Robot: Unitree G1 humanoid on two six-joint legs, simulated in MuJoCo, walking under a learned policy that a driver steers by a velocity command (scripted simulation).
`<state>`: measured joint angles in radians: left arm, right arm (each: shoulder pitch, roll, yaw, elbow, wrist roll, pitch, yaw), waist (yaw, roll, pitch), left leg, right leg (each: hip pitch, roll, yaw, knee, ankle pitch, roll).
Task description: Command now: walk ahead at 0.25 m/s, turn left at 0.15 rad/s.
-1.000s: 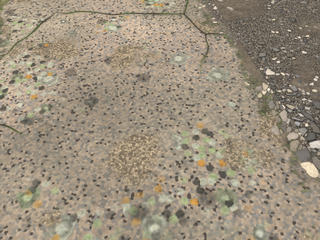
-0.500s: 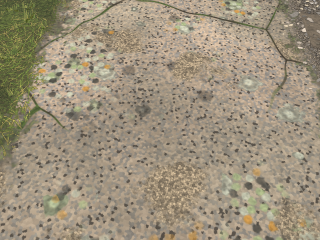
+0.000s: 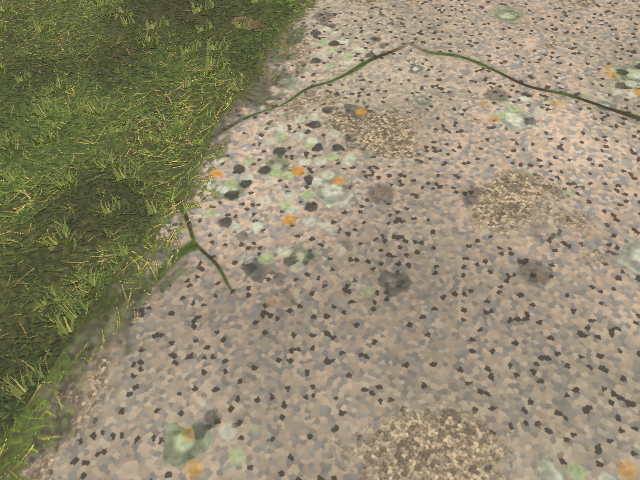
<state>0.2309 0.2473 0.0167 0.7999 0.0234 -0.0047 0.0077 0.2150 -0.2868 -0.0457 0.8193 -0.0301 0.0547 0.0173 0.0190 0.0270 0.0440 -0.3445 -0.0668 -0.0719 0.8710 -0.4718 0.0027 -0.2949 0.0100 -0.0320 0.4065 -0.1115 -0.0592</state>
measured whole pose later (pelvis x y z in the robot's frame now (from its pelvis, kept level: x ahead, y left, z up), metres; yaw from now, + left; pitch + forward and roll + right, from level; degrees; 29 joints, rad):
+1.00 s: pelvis +0.39 -0.10 +0.00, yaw -24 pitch +1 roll -1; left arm 0.39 0.27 0.07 0.87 0.01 -0.02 0.01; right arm 0.04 -0.26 -0.01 0.75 -0.03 -0.04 0.01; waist 0.08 0.03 0.06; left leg -0.62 0.03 -0.04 0.68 -0.06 -0.03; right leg -0.07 0.16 0.15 0.37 -0.30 -0.11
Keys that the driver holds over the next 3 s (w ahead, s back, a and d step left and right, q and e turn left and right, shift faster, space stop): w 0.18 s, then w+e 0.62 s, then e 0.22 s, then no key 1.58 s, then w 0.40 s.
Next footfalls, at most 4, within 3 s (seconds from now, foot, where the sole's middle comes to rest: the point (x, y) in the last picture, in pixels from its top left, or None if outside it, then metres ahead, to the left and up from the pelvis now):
0.12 left None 0.02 0.10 -0.78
0.56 right None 0.32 -0.14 -0.78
1.08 left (401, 416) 0.63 -0.09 -0.78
1.46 right None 0.44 -0.22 -0.78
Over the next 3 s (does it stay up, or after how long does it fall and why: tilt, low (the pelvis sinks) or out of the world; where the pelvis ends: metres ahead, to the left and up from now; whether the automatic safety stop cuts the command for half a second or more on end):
stays up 0.62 -0.16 -0.01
